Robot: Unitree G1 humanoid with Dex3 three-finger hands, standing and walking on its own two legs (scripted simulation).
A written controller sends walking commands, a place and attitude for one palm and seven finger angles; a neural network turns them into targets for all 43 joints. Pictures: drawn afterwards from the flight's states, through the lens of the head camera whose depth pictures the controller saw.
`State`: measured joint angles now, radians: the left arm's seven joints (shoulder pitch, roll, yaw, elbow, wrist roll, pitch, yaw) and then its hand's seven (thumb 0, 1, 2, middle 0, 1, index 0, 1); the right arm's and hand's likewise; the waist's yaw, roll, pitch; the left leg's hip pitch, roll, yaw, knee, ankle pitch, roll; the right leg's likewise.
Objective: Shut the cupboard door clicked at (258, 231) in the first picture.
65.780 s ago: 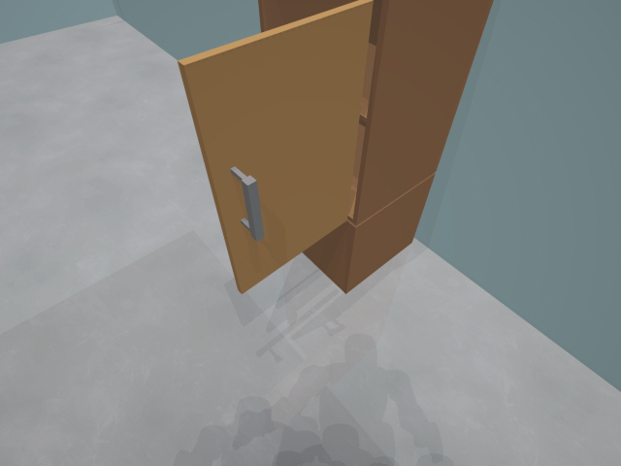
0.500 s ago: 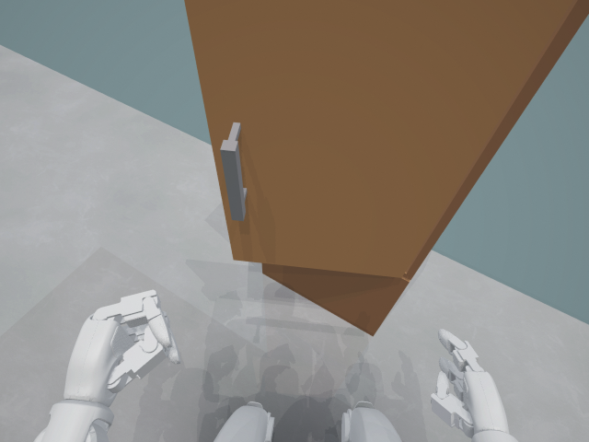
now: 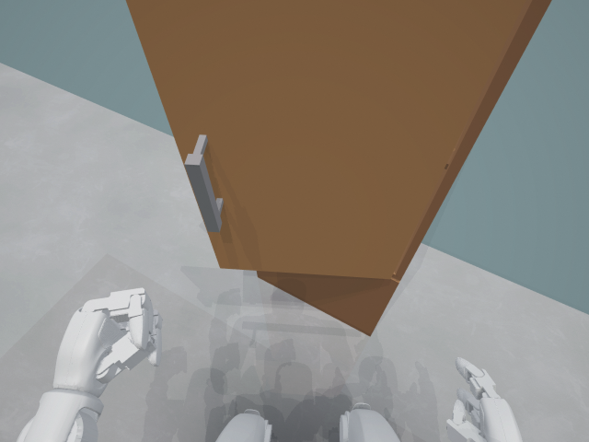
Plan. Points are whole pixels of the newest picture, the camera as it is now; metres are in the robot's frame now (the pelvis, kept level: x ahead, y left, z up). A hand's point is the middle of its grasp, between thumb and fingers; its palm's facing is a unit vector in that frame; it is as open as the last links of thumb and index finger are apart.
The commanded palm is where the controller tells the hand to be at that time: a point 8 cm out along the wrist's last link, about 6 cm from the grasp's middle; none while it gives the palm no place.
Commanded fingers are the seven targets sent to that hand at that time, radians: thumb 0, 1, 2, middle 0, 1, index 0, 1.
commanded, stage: raise the hand and make a fist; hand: left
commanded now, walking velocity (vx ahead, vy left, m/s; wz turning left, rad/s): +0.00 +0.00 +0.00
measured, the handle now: (208, 186) +0.46 +0.16 +0.06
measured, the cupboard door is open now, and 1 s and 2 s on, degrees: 25 25 25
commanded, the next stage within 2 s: bring the fist close to the handle in 0.18 s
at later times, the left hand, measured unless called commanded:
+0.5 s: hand (158, 332) +0.24 +0.18 +0.06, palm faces -0.05 -1.00 -0.01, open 3.1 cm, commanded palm +0.23 +0.23 +0.06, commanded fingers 0.00 0.90 0.90 -1.30 -1.50 -1.30 -1.50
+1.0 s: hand (199, 281) +0.30 +0.14 +0.07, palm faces -0.06 -1.00 -0.03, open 3.1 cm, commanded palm +0.29 +0.20 +0.06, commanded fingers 0.00 0.90 0.90 -1.30 -1.50 -1.30 -1.50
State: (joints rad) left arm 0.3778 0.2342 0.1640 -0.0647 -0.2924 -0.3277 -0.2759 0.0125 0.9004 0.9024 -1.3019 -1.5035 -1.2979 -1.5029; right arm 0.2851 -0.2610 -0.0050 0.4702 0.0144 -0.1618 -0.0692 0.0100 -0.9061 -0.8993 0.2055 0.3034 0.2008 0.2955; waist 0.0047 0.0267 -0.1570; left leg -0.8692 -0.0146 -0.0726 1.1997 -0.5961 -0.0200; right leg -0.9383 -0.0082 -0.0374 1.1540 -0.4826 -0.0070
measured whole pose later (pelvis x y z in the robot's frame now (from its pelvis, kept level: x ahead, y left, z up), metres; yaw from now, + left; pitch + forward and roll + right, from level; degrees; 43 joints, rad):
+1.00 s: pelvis -0.01 +0.01 +0.01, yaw +0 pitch +15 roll -1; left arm 0.01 0.18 0.04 0.17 -0.18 -0.31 -0.12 0.01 0.90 0.90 -1.30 -1.50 -1.30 -1.50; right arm 0.26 -0.25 0.01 0.51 0.00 -0.12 -0.05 0.01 -0.91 -0.90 0.21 0.30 0.20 0.30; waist -0.01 0.03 -0.14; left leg -0.86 -0.03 -0.06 1.16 -0.56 -0.01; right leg -0.93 -0.02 -0.02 1.12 -0.45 0.01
